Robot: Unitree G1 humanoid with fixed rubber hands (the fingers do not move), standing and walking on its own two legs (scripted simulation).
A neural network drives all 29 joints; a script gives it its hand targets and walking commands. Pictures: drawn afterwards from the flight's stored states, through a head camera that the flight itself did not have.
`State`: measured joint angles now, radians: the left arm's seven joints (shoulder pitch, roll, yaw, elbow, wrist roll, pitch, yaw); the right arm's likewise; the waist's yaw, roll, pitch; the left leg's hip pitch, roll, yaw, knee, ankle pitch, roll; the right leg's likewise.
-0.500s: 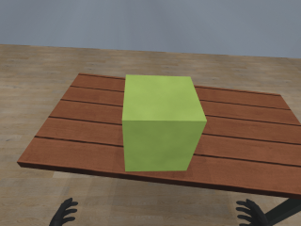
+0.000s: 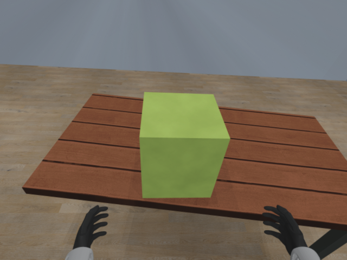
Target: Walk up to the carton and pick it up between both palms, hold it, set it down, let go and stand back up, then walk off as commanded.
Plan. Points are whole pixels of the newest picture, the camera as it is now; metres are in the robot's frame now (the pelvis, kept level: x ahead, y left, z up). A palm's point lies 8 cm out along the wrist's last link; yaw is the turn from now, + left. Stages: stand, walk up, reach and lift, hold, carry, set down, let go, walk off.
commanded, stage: reach and lift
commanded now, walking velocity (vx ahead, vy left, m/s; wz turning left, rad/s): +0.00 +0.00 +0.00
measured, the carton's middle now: (178, 145) +0.46 +0.02 +0.03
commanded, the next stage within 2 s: none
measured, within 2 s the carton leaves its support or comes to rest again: neither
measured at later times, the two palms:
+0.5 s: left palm (93, 211) +0.23 +0.20 +0.04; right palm (277, 215) +0.26 -0.22 +0.02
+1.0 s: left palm (93, 186) +0.27 +0.21 +0.07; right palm (278, 193) +0.29 -0.22 +0.06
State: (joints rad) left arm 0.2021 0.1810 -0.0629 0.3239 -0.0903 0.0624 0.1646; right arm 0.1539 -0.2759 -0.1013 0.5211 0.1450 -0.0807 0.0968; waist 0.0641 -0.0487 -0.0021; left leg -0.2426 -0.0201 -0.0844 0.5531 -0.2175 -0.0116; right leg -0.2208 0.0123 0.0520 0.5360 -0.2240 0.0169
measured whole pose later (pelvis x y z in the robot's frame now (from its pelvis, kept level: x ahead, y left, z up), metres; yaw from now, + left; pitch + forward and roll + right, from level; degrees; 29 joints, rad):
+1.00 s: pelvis +0.05 -0.02 +0.01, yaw +0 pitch -1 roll +1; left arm 0.17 0.24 0.00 -0.20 -0.21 0.42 0.18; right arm 0.16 -0.27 -0.02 0.01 0.35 0.21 -0.05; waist 0.06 -0.04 0.00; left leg -0.18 -0.02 -0.08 0.41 -0.21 -0.03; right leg -0.20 0.01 0.05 0.47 -0.25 0.00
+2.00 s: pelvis +0.05 -0.01 +0.01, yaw +0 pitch +0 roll +1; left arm -0.49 0.27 0.13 -0.18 -0.25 0.88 0.18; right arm -0.53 -0.34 -0.02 0.18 0.40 0.45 -0.13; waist 0.06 0.02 0.05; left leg -0.19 -0.01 -0.08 0.41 -0.21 -0.03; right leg -0.20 0.01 0.05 0.45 -0.24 0.00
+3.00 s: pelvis +0.06 -0.01 +0.01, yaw +0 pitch +8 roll +0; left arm -0.44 0.09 0.14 0.71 -0.14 -0.07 0.07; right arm -0.64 -0.30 0.02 0.80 0.20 -0.06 -0.01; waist 0.06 0.02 -0.02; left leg -0.35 -0.01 -0.08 0.41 -0.20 -0.02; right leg -0.35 0.01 0.05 0.43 -0.22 0.01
